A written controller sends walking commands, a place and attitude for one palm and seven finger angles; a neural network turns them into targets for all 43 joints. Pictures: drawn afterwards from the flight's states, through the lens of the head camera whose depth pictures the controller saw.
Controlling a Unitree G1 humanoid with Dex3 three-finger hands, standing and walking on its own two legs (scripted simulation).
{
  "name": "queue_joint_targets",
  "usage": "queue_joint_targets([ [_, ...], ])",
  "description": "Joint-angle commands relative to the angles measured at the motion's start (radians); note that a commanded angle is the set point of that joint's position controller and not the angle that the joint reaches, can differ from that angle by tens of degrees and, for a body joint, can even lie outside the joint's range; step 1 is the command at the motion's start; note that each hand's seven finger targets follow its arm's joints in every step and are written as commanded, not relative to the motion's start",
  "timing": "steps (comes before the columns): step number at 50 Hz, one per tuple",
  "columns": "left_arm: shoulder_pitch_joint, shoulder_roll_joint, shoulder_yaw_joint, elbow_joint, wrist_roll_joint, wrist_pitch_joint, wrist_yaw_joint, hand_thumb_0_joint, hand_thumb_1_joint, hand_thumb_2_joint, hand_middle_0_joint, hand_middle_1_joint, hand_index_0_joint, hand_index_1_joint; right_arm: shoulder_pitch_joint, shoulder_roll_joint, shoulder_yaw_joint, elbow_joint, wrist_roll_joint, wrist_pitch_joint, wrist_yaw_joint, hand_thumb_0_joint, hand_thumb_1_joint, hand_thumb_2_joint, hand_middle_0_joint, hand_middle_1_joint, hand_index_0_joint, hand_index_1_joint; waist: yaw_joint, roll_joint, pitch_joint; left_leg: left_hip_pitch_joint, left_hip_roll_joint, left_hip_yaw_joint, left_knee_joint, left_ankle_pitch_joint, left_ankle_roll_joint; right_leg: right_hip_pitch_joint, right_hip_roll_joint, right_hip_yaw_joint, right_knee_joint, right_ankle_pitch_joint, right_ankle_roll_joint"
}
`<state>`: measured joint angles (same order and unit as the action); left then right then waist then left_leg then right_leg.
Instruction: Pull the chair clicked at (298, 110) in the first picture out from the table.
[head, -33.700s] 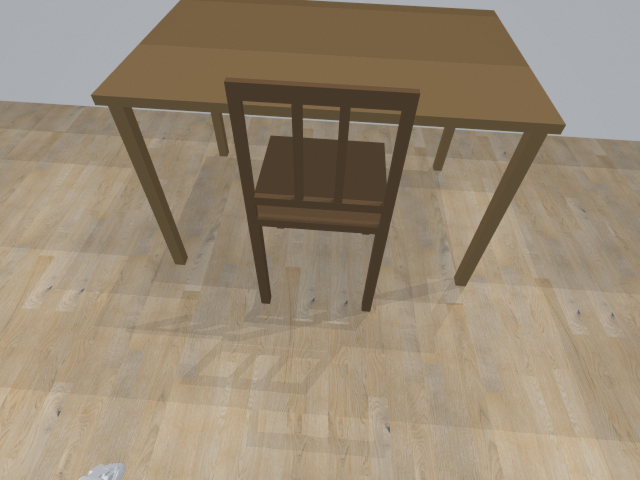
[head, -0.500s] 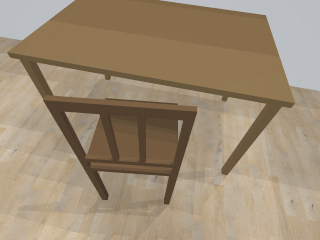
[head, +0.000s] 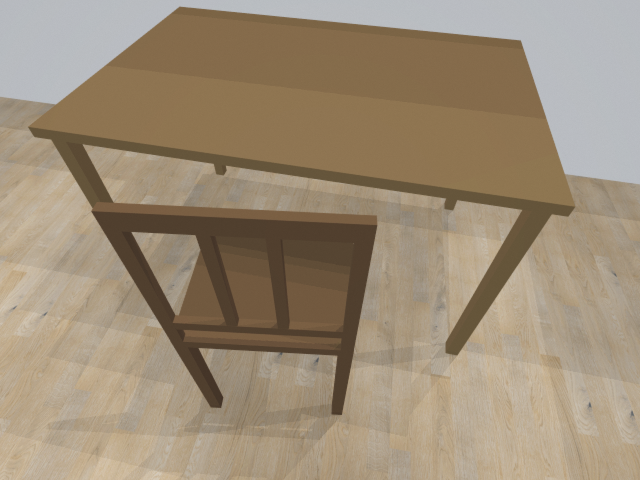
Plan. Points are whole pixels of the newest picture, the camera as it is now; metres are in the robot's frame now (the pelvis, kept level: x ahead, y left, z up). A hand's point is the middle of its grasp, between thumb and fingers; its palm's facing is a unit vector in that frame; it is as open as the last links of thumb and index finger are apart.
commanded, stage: come to a stop and stand still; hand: left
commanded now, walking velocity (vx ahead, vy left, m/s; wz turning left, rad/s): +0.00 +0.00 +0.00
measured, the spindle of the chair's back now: (220, 283) +0.44 +0.21 -0.10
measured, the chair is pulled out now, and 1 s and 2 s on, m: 0.16 0.16 0.16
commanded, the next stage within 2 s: look again from close up in 0.56 s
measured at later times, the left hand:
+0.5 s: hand out of the picture +0.05 +0.24 -0.17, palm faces +0.00 -0.96 -0.27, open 7.4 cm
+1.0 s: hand out of the picture -0.02 +0.22 -0.18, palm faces +0.01 -0.98 -0.19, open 7.4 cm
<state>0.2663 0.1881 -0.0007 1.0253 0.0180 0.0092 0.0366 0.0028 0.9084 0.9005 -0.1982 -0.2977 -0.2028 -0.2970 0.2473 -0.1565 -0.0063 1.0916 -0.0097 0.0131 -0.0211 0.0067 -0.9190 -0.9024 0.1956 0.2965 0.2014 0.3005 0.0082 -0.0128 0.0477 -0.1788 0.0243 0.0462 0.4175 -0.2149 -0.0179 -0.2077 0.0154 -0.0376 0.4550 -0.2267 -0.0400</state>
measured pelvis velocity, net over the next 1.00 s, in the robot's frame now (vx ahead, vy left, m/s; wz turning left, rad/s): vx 0.00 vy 0.05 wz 0.00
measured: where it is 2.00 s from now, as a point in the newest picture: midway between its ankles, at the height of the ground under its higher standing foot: outside the picture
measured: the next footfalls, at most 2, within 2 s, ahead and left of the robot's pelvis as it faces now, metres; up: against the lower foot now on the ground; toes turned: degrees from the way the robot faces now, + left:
none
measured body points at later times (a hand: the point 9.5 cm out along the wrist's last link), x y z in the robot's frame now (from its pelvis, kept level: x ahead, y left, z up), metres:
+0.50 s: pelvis +0.00 +0.04 +0.00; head +0.00 +0.04 +0.45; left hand +0.05 +0.29 -0.15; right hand +0.05 -0.20 -0.15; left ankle +0.01 +0.13 -0.74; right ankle +0.01 -0.09 -0.74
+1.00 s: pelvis +0.00 +0.05 +0.00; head +0.01 +0.05 +0.45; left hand -0.02 +0.27 -0.16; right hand +0.01 -0.17 -0.16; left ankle +0.01 +0.13 -0.74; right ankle +0.01 -0.09 -0.74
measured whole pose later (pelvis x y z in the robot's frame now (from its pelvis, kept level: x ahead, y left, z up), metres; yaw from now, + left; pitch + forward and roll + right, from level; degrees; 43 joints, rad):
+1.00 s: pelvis +0.00 +0.05 +0.00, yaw +0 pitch -2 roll +0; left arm 0.32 0.16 -0.02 1.13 0.02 -0.01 0.04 0.00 0.91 0.90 -0.20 -0.30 -0.20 -0.30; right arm 0.24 -0.15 -0.01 1.15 -0.01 -0.01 -0.02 0.01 -0.91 -0.90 0.20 0.30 0.20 0.30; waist 0.00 -0.01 0.04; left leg -0.17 -0.04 0.07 0.42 -0.22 0.05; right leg -0.19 -0.05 -0.01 0.45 -0.22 0.03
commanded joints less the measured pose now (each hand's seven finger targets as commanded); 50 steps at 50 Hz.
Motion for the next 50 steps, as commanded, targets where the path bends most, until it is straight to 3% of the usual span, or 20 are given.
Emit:
queue_joint_targets([
  [1, 0.031, 0.240, 0.041, -0.097, -0.008, -0.046, 0.007, 0.000, 0.900, 0.900, -0.200, -0.300, -0.200, -0.300, -0.046, -0.207, -0.066, -0.129, -0.014, -0.044, 0.003, 0.000, -0.900, -0.900, 0.200, 0.300, 0.200, 0.300, 0.012, 0.116, -0.011, -0.065, 0.068, -0.098, -0.002, -0.042, 0.052, -0.056, -0.118, 0.121, -0.052, -0.099, -0.026],
  [2, 0.024, 0.213, 0.031, -0.091, -0.004, -0.053, 0.009, 0.000, 0.900, 0.900, -0.200, -0.300, -0.200, -0.300, -0.049, -0.173, -0.059, -0.136, -0.011, -0.044, 0.005, 0.000, -0.900, -0.900, 0.200, 0.300, 0.200, 0.300, -0.008, 0.082, -0.076, -0.064, 0.038, -0.101, 0.039, -0.020, 0.051, -0.022, -0.146, 0.161, -0.077, -0.056, -0.042],
  [3, 0.022, 0.200, 0.033, -0.094, -0.004, -0.057, 0.010, 0.000, 0.900, 0.900, -0.200, -0.300, -0.200, -0.300, -0.029, -0.156, -0.059, -0.135, -0.008, -0.040, 0.006, 0.000, -0.900, -0.900, 0.200, 0.300, 0.200, 0.300, -0.016, 0.007, -0.100, -0.055, 0.022, -0.085, 0.074, -0.031, 0.042, -0.028, -0.176, 0.194, -0.112, -0.099, -0.050],
  [5, -0.003, 0.177, 0.031, -0.097, -0.004, -0.051, 0.012, 0.000, 0.900, 0.900, -0.200, -0.300, -0.200, -0.300, 0.021, -0.126, -0.047, -0.126, -0.013, -0.030, 0.008, 0.000, -0.900, -0.900, 0.200, 0.300, 0.200, 0.300, -0.033, -0.068, -0.064, -0.046, 0.008, -0.072, 0.098, -0.044, 0.038, -0.073, -0.192, 0.216, -0.145, -0.172, -0.057],
  [7, -0.021, 0.170, 0.033, -0.096, -0.001, -0.041, 0.013, 0.000, 0.900, 0.900, -0.200, -0.300, -0.200, -0.300, 0.033, -0.137, -0.051, -0.117, -0.011, -0.025, 0.009, 0.000, -0.900, -0.900, 0.200, 0.300, 0.200, 0.300, -0.044, -0.090, 0.003, -0.056, 0.013, -0.074, 0.112, -0.048, 0.039, -0.152, -0.183, 0.185, -0.151, -0.228, -0.044],
  [9, -0.037, 0.174, 0.036, -0.101, 0.000, -0.039, 0.011, 0.000, 0.900, 0.900, -0.200, -0.300, -0.200, -0.300, 0.039, -0.156, -0.054, -0.114, -0.010, -0.030, 0.010, 0.000, -0.900, -0.900, 0.200, 0.300, 0.200, 0.300, -0.045, -0.024, 0.030, -0.075, 0.027, -0.094, 0.077, -0.047, 0.043, -0.167, -0.156, 0.146, -0.111, -0.197, -0.033],
  [10, -0.025, 0.149, 0.028, -0.097, -0.001, -0.034, 0.011, 0.000, 0.900, 0.900, -0.200, -0.300, -0.200, -0.300, 0.051, -0.130, -0.041, -0.111, -0.015, -0.029, 0.011, 0.000, -0.900, -0.900, 0.200, 0.300, 0.200, 0.300, -0.036, 0.013, 0.023, -0.084, 0.040, -0.108, 0.032, -0.066, 0.048, -0.137, -0.134, 0.128, -0.084, -0.177, -0.024],
  [13, -0.010, 0.164, 0.033, -0.085, -0.001, -0.038, 0.008, 0.000, 0.900, 0.900, -0.200, -0.300, -0.200, -0.300, 0.009, -0.183, -0.048, -0.120, -0.009, -0.043, 0.007, 0.000, -0.900, -0.900, 0.200, 0.300, 0.200, 0.300, -0.015, 0.073, 0.003, -0.108, 0.079, -0.167, -0.042, -0.016, 0.066, -0.068, -0.097, 0.066, -0.010, -0.037, 0.000],
  [15, 0.007, 0.146, 0.025, -0.076, -0.001, -0.038, 0.006, 0.000, 0.900, 0.900, -0.200, -0.300, -0.200, -0.300, 0.001, -0.178, -0.040, -0.118, -0.009, -0.048, 0.008, 0.000, -0.900, -0.900, 0.200, 0.300, 0.200, 0.300, 0.002, 0.057, -0.032, -0.089, 0.092, -0.166, -0.054, 0.043, 0.072, -0.020, -0.095, 0.058, -0.006, 0.017, 0.009],
  [19, -0.012, 0.165, 0.029, -0.065, -0.002, -0.038, 0.006, 0.000, 0.900, 0.900, -0.200, -0.300, -0.200, -0.300, -0.019, -0.198, -0.043, -0.106, -0.005, -0.052, 0.005, 0.000, -0.900, -0.900, 0.200, 0.300, 0.200, 0.300, -0.007, 0.057, -0.039, -0.052, 0.089, -0.155, -0.055, 0.096, 0.067, -0.019, -0.107, 0.055, -0.010, 0.052, 0.017],
  [25, 0.008, 0.133, 0.016, -0.039, -0.001, -0.033, 0.007, 0.000, 0.900, 0.900, -0.200, -0.300, -0.200, -0.300, -0.020, -0.158, -0.028, -0.078, -0.004, -0.047, 0.008, 0.000, -0.900, -0.900, 0.200, 0.300, 0.200, 0.300, -0.007, 0.020, -0.038, -0.021, 0.083, -0.132, -0.064, 0.111, 0.060, -0.018, -0.117, 0.065, -0.030, 0.078, 0.025],
  [46, 0.106, 0.078, 0.003, 0.068, -0.001, -0.036, 0.012, 0.000, 0.900, 0.900, -0.200, -0.300, -0.200, -0.300, 0.020, -0.107, -0.017, 0.017, 0.006, -0.041, 0.003, 0.000, -0.900, -0.900, 0.200, 0.300, 0.200, 0.300, -0.008, 0.041, 0.019, -0.001, 0.068, -0.117, -0.109, 0.030, 0.052, -0.023, -0.125, 0.075, -0.076, 0.070, 0.032],
  [50, 0.120, 0.071, 0.002, 0.079, -0.001, -0.036, 0.012, 0.000, 0.900, 0.900, -0.200, -0.300, -0.200, -0.300, 0.041, -0.096, -0.017, 0.030, 0.008, -0.040, 0.003, 0.000, -0.900, -0.900, 0.200, 0.300, 0.200, 0.300, -0.005, 0.010, 0.031, -0.009, 0.069, -0.117, -0.117, 0.011, 0.053, -0.024, -0.126, 0.071, -0.081, 0.059, 0.031],
])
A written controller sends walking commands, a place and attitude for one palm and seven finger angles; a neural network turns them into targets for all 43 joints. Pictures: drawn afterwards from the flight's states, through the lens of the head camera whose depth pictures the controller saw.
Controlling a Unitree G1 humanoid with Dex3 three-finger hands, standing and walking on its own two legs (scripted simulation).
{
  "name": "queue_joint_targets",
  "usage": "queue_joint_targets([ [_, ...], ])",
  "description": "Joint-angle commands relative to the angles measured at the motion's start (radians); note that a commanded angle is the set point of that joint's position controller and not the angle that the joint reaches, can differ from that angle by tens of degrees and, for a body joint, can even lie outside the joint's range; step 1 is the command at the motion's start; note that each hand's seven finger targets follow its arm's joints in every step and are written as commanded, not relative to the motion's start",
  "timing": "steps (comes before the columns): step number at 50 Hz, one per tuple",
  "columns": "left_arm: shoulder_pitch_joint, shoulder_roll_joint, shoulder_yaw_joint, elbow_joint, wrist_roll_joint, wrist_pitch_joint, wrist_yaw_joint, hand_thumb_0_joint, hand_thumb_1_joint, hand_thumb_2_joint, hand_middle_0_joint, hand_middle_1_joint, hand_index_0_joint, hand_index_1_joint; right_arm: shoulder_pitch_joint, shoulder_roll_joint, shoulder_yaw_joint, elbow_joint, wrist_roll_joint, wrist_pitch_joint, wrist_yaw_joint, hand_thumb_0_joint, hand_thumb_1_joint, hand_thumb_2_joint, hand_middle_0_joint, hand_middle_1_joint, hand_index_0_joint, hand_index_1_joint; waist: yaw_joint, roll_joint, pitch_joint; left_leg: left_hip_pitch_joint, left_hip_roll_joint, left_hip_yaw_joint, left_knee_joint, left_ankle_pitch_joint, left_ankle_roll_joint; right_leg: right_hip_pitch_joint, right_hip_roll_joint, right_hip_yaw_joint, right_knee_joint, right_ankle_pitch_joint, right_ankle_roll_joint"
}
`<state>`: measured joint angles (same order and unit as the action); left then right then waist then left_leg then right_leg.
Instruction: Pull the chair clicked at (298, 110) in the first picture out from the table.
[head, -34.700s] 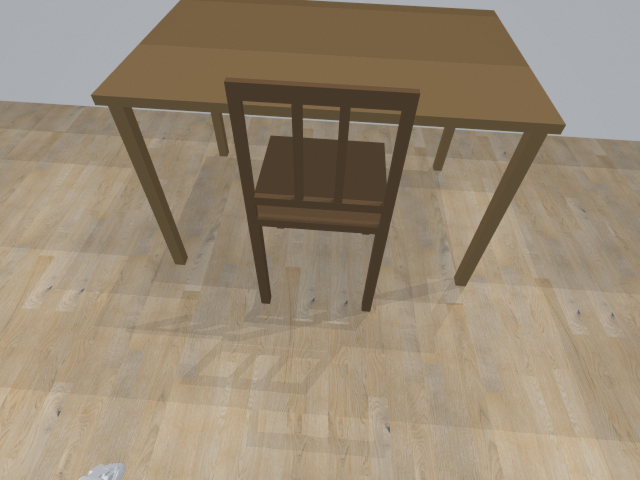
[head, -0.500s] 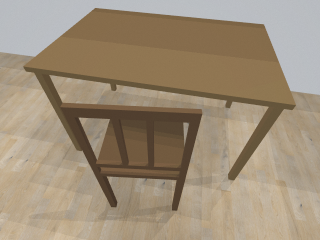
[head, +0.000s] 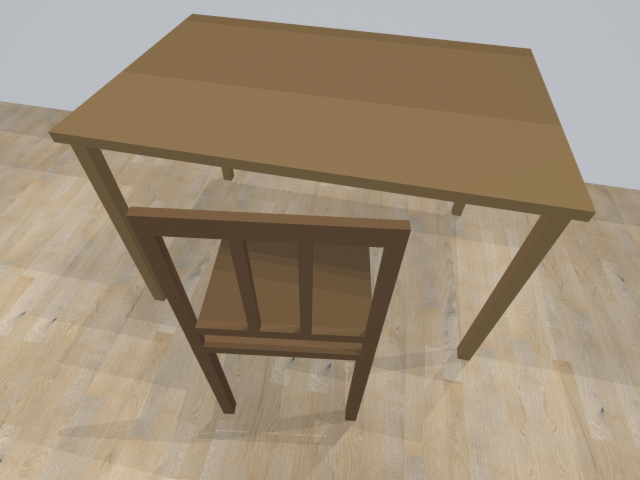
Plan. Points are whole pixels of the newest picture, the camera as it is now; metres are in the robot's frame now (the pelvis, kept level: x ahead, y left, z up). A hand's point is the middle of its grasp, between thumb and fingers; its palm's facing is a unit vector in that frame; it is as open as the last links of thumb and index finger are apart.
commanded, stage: look again from close up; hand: left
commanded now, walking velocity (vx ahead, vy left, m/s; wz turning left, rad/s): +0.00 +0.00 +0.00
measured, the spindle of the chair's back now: (247, 288) +0.44 +0.16 -0.10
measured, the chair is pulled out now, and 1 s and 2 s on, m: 0.16 0.16 0.16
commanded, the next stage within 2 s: none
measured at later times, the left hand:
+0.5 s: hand out of the picture -0.02 +0.16 -0.17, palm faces +0.00 -0.98 -0.19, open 7.4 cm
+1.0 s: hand out of the picture -0.02 +0.14 -0.17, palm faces +0.00 -0.98 -0.20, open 7.4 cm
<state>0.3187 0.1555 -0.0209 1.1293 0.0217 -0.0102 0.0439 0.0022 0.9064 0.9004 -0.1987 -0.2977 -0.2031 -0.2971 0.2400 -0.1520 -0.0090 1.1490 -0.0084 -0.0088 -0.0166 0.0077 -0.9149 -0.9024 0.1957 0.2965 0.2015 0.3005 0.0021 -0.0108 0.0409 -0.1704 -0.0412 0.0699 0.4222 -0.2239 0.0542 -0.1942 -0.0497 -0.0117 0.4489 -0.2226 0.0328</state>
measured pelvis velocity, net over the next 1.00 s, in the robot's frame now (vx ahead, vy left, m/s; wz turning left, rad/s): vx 0.00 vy -0.02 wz -0.02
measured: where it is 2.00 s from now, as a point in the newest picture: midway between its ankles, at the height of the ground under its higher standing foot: outside the picture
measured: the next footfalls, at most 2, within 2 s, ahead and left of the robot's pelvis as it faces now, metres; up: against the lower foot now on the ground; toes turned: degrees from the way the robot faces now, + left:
none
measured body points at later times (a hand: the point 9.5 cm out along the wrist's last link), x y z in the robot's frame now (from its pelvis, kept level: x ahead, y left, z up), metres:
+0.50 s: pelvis +0.00 -0.01 +0.00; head +0.00 -0.01 +0.45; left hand -0.01 +0.21 -0.16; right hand -0.02 -0.21 -0.17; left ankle +0.01 +0.08 -0.74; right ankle +0.01 -0.14 -0.74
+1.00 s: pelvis +0.00 -0.02 +0.00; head +0.01 -0.03 +0.45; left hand -0.01 +0.20 -0.16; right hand -0.02 -0.22 -0.17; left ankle +0.01 +0.08 -0.74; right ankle +0.01 -0.14 -0.74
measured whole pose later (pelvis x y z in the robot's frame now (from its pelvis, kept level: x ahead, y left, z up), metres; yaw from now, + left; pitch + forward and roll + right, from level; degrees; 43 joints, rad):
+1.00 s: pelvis +0.00 -0.02 +0.00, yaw -1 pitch -1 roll +1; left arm 0.34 0.12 -0.01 1.12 0.02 -0.02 0.05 0.00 0.91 0.90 -0.20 -0.30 -0.20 -0.30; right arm 0.29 -0.12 -0.01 1.16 -0.01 -0.01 -0.02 0.01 -0.91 -0.90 0.19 0.30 0.20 0.30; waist -0.01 0.01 0.02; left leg -0.18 -0.01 0.08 0.42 -0.23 0.02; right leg -0.21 -0.02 0.00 0.46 -0.23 0.00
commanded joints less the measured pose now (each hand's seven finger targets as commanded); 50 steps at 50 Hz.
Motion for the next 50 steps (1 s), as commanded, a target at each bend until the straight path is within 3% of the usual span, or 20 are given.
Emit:
queue_joint_targets([
  [1, 0.071, 0.095, 0.022, -0.022, -0.005, -0.017, 0.005, 0.000, 0.900, 0.900, -0.200, -0.300, -0.200, -0.300, 0.051, -0.100, -0.014, -0.026, 0.005, -0.018, -0.002, 0.000, -0.900, -0.900, 0.200, 0.300, 0.200, 0.300, -0.001, 0.009, 0.038, -0.016, 0.132, -0.140, -0.121, 0.015, -0.019, -0.043, -0.062, 0.048, -0.073, 0.053, -0.042],
  [22, 0.096, 0.065, 0.028, -0.023, -0.004, -0.019, 0.008, 0.000, 0.900, 0.900, -0.200, -0.300, -0.200, -0.300, 0.111, -0.060, -0.015, -0.008, 0.005, -0.017, -0.005, 0.000, -0.900, -0.900, 0.200, 0.300, 0.200, 0.300, -0.002, 0.013, 0.048, -0.021, 0.135, -0.130, -0.124, -0.007, -0.020, -0.069, -0.055, 0.068, -0.075, 0.040, -0.051],
  [50, 0.107, 0.070, 0.027, -0.032, -0.009, -0.023, 0.008, 0.000, 0.900, 0.900, -0.200, -0.300, -0.200, -0.300, 0.133, -0.043, -0.009, -0.001, 0.007, -0.010, -0.007, 0.000, -0.900, -0.900, 0.200, 0.300, 0.200, 0.300, -0.006, 0.007, 0.055, -0.002, 0.133, -0.105, -0.091, 0.035, -0.028, -0.096, -0.048, 0.100, -0.106, 0.013, -0.060],
])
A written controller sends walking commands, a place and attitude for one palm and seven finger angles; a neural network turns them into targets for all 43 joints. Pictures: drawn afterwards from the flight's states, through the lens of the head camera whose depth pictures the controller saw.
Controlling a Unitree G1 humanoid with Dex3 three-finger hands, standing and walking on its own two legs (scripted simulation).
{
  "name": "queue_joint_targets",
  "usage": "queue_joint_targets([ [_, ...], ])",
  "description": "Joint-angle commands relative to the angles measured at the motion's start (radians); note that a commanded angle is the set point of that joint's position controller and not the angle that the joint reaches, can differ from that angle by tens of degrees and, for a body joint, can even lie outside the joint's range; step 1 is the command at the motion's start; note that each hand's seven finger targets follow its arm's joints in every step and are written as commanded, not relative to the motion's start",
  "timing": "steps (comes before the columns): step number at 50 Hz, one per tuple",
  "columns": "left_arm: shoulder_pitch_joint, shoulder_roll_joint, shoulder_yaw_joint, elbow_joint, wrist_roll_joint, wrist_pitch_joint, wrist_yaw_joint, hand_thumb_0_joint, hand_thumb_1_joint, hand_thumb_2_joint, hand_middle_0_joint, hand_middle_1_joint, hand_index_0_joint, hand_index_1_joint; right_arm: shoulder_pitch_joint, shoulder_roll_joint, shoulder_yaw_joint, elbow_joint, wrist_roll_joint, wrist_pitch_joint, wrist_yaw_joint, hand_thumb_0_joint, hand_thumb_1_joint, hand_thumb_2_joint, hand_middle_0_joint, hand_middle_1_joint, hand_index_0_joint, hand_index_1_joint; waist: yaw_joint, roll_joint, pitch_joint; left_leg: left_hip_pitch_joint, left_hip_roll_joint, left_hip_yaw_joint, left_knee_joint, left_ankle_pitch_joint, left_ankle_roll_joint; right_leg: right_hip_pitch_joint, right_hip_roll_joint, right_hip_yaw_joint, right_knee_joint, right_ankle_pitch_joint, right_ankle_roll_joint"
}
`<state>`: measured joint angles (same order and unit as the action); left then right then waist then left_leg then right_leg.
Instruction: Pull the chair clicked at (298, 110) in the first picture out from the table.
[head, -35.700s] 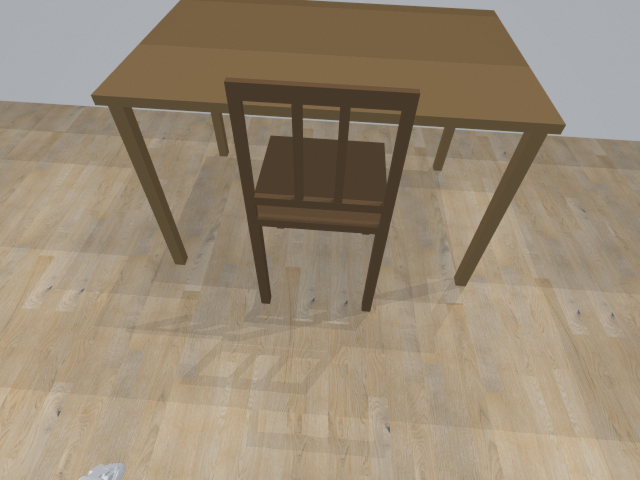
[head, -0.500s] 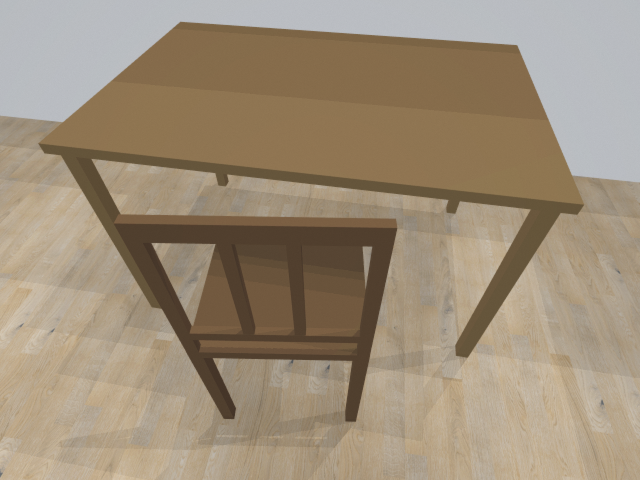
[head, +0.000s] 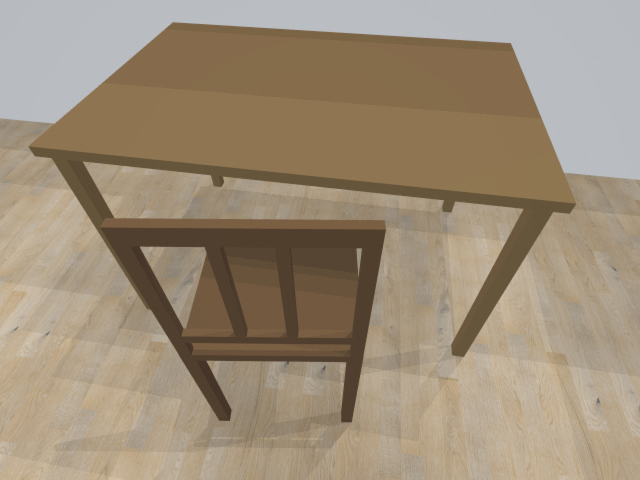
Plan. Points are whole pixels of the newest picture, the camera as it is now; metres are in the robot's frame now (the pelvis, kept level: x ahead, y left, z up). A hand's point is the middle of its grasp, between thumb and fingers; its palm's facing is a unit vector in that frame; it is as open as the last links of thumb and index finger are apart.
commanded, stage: look again from close up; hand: left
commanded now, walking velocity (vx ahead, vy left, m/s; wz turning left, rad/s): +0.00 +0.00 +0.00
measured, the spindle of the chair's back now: (229, 294) +0.43 +0.19 -0.10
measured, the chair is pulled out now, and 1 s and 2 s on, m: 0.16 0.16 0.16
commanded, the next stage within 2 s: none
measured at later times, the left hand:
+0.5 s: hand out of the picture -0.01 +0.15 -0.17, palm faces +0.02 -0.98 -0.19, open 7.4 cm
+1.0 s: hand out of the picture -0.01 +0.15 -0.17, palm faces +0.03 -0.98 -0.19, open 7.4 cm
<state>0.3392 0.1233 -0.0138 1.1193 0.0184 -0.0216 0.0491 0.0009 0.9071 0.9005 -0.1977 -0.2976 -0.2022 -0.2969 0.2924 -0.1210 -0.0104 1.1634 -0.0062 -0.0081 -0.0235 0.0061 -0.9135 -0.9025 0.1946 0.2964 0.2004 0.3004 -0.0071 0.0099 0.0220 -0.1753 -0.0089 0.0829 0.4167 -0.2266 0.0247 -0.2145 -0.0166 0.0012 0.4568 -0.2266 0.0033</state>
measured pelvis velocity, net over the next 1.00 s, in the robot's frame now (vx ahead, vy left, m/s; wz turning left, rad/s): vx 0.01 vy -0.01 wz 0.00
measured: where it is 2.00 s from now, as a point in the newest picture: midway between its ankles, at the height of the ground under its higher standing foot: outside the picture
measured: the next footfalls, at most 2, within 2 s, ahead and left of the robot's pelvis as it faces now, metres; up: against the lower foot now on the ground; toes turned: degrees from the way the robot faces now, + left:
none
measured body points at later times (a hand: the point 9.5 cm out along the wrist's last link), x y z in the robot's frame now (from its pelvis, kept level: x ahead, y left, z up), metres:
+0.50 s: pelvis +0.01 -0.01 +0.00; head +0.01 -0.01 +0.45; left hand -0.01 +0.21 -0.16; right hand -0.02 -0.21 -0.17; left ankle +0.00 +0.10 -0.74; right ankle +0.01 -0.12 -0.74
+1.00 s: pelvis +0.01 -0.01 +0.00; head +0.01 -0.01 +0.45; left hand -0.01 +0.21 -0.16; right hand -0.02 -0.21 -0.17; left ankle +0.00 +0.10 -0.74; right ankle +0.01 -0.12 -0.74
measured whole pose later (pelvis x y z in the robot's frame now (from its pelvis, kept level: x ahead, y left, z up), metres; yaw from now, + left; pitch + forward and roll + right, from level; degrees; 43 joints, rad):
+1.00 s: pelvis +0.01 -0.01 +0.00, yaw +0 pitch +0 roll +0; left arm 0.36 0.12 -0.01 1.10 0.02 -0.02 0.05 0.00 0.91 0.90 -0.20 -0.30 -0.20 -0.30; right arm 0.33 -0.11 -0.01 1.17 -0.01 -0.02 -0.03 0.01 -0.91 -0.90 0.19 0.30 0.20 0.30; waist -0.01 0.00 0.00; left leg -0.17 0.01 0.08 0.43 -0.25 0.01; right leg -0.20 0.00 0.00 0.44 -0.24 -0.01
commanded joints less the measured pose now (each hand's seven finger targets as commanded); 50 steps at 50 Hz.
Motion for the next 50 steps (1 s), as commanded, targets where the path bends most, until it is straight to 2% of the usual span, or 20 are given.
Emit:
queue_joint_targets([
  [1, 0.090, 0.098, 0.020, -0.023, -0.005, -0.012, 0.003, 0.000, 0.900, 0.900, -0.200, -0.300, -0.200, -0.300, 0.082, -0.076, -0.007, -0.016, 0.004, -0.012, 0.000, 0.000, -0.900, -0.900, 0.200, 0.300, 0.200, 0.300, 0.002, -0.012, 0.068, 0.005, 0.101, -0.118, -0.084, 0.045, 0.002, -0.074, -0.082, 0.090, -0.110, 0.028, -0.031],
  [4, 0.092, 0.098, 0.021, -0.023, -0.006, -0.014, 0.004, 0.000, 0.900, 0.900, -0.200, -0.300, -0.200, -0.300, 0.087, -0.074, -0.007, -0.014, 0.004, -0.015, -0.001, 0.000, -0.900, -0.900, 0.200, 0.300, 0.200, 0.300, 0.003, -0.007, 0.049, 0.012, 0.104, -0.117, -0.077, 0.079, 0.002, -0.056, -0.083, 0.087, -0.099, 0.069, -0.031],
  [10, 0.092, 0.096, 0.020, -0.026, -0.006, -0.011, 0.004, 0.000, 0.900, 0.900, -0.200, -0.300, -0.200, -0.300, 0.088, -0.071, -0.006, -0.014, 0.005, -0.013, -0.002, 0.000, -0.900, -0.900, 0.200, 0.300, 0.200, 0.300, 0.006, -0.005, 0.076, 0.000, 0.108, -0.119, -0.089, 0.047, 0.002, -0.070, -0.073, 0.087, -0.108, 0.037, -0.030],
  [12, 0.090, 0.097, 0.021, -0.029, -0.005, -0.010, 0.004, 0.000, 0.900, 0.900, -0.200, -0.300, -0.200, -0.300, 0.093, -0.073, -0.006, -0.013, 0.004, -0.013, -0.002, 0.000, -0.900, -0.900, 0.200, 0.300, 0.200, 0.300, 0.004, -0.020, 0.076, -0.004, 0.106, -0.117, -0.085, 0.042, 0.001, -0.071, -0.076, 0.088, -0.107, 0.028, -0.030],
  [14, 0.094, 0.095, 0.022, -0.030, -0.005, -0.011, 0.004, 0.000, 0.900, 0.900, -0.200, -0.300, -0.200, -0.300, 0.096, -0.072, -0.006, -0.014, 0.004, -0.014, -0.002, 0.000, -0.900, -0.900, 0.200, 0.300, 0.200, 0.300, 0.003, -0.014, 0.057, 0.006, 0.107, -0.118, -0.082, 0.051, 0.003, -0.065, -0.077, 0.088, -0.105, 0.036, -0.031],
  [16, 0.093, 0.095, 0.022, -0.033, -0.005, -0.011, 0.004, 0.000, 0.900, 0.900, -0.200, -0.300, -0.200, -0.300, 0.094, -0.072, -0.006, -0.015, 0.005, -0.014, -0.003, 0.000, -0.900, -0.900, 0.200, 0.300, 0.200, 0.300, 0.004, -0.010, 0.069, -0.002, 0.105, -0.116, -0.079, 0.054, 0.002, -0.070, -0.075, 0.091, -0.109, 0.036, -0.031],
  [19, 0.098, 0.096, 0.023, -0.033, -0.005, -0.014, 0.004, 0.000, 0.900, 0.900, -0.200, -0.300, -0.200, -0.300, 0.102, -0.071, -0.006, -0.014, 0.004, -0.017, -0.003, 0.000, -0.900, -0.900, 0.200, 0.300, 0.200, 0.300, 0.004, -0.012, 0.034, 0.017, 0.108, -0.114, -0.068, 0.095, 0.002, -0.049, -0.078, 0.089, -0.097, 0.081, -0.032],
  [20, 0.094, 0.097, 0.022, -0.033, -0.006, -0.011, 0.004, 0.000, 0.900, 0.900, -0.200, -0.300, -0.200, -0.300, 0.097, -0.068, -0.006, -0.014, 0.006, -0.016, -0.004, 0.000, -0.900, -0.900, 0.200, 0.300, 0.200, 0.300, 0.005, -0.011, 0.057, 0.008, 0.110, -0.114, -0.075, 0.085, 0.003, -0.056, -0.075, 0.085, -0.104, 0.071, -0.031],
  [27, 0.099, 0.097, 0.021, -0.036, -0.006, -0.012, 0.004, 0.000, 0.900, 0.900, -0.200, -0.300, -0.200, -0.300, 0.105, -0.068, -0.006, -0.011, 0.005, -0.016, -0.005, 0.000, -0.900, -0.900, 0.200, 0.300, 0.200, 0.300, 0.002, -0.013, 0.042, 0.013, 0.110, -0.114, -0.065, 0.094, 0.001, -0.051, -0.074, 0.093, -0.105, 0.074, -0.033],
  [31, 0.101, 0.093, 0.020, -0.035, -0.006, -0.010, 0.004, 0.000, 0.900, 0.900, -0.200, -0.300, -0.200, -0.300, 0.103, -0.069, -0.005, -0.012, 0.005, -0.015, -0.005, 0.000, -0.900, -0.900, 0.200, 0.300, 0.200, 0.300, 0.004, -0.007, 0.072, 0.002, 0.109, -0.115, -0.071, 0.075, 0.001, -0.069, -0.072, 0.092, -0.113, 0.050, -0.032],
  [34, 0.104, 0.095, 0.021, -0.035, -0.005, -0.011, 0.004, 0.000, 0.900, 0.900, -0.200, -0.300, -0.200, -0.300, 0.111, -0.065, -0.006, -0.011, 0.005, -0.016, -0.006, 0.000, -0.900, -0.900, 0.200, 0.300, 0.200, 0.300, 0.003, -0.011, 0.053, 0.008, 0.108, -0.114, -0.066, 0.086, 0.002, -0.058, -0.074, 0.093, -0.112, 0.061, -0.032],
  [35, 0.104, 0.096, 0.020, -0.036, -0.007, -0.009, 0.003, 0.000, 0.900, 0.900, -0.200, -0.300, -0.200, -0.300, 0.108, -0.063, -0.005, -0.011, 0.006, -0.015, -0.006, 0.000, -0.900, -0.900, 0.200, 0.300, 0.200, 0.300, 0.005, 0.005, 0.066, 0.002, 0.107, -0.115, -0.071, 0.072, 0.002, -0.060, -0.070, 0.092, -0.119, 0.048, -0.032],
  [37, 0.105, 0.096, 0.020, -0.037, -0.006, -0.009, 0.003, 0.000, 0.900, 0.900, -0.200, -0.300, -0.200, -0.300, 0.108, -0.065, -0.005, -0.012, 0.005, -0.014, -0.005, 0.000, -0.900, -0.900, 0.200, 0.300, 0.200, 0.300, 0.003, -0.014, 0.078, -0.002, 0.106, -0.116, -0.069, 0.062, 0.000, -0.075, -0.071, 0.092, -0.120, 0.031, -0.033],
  [41, 0.109, 0.092, 0.021, -0.038, -0.005, -0.008, 0.002, 0.000, 0.900, 0.900, -0.200, -0.300, -0.200, -0.300, 0.113, -0.064, -0.005, -0.012, 0.005, -0.017, -0.006, 0.000, -0.900, -0.900, 0.200, 0.300, 0.200, 0.300, 0.005, 0.011, 0.067, -0.005, 0.106, -0.119, -0.071, 0.069, 0.003, -0.067, -0.069, 0.089, -0.116, 0.045, -0.033],
  [44, 0.110, 0.090, 0.020, -0.037, -0.005, -0.010, 0.003, 0.000, 0.900, 0.900, -0.200, -0.300, -0.200, -0.300, 0.120, -0.064, -0.004, -0.009, 0.005, -0.020, -0.007, 0.000, -0.900, -0.900, 0.200, 0.300, 0.200, 0.300, 0.003, -0.004, 0.043, 0.010, 0.111, -0.122, -0.069, 0.098, 0.005, -0.053, -0.071, 0.084, -0.106, 0.073, -0.033],
  [46, 0.112, 0.087, 0.020, -0.036, -0.005, -0.008, 0.003, 0.000, 0.900, 0.900, -0.200, -0.300, -0.200, -0.300, 0.115, -0.066, -0.004, -0.011, 0.005, -0.020, -0.008, 0.000, -0.900, -0.900, 0.200, 0.300, 0.200, 0.300, 0.006, 0.011, 0.058, 0.003, 0.111, -0.121, -0.073, 0.095, 0.005, -0.059, -0.069, 0.080, -0.106, 0.071, -0.032],
  [50, 0.116, 0.089, 0.019, -0.033, -0.005, -0.008, 0.003, 0.000, 0.900, 0.900, -0.200, -0.300, -0.200, -0.300, 0.117, -0.062, -0.004, -0.007, 0.006, -0.020, -0.008, 0.000, -0.900, -0.900, 0.200, 0.300, 0.200, 0.300, 0.007, -0.006, 0.057, 0.008, 0.112, -0.118, -0.072, 0.094, 0.007, -0.056, -0.068, 0.079, -0.111, 0.072, -0.031],
])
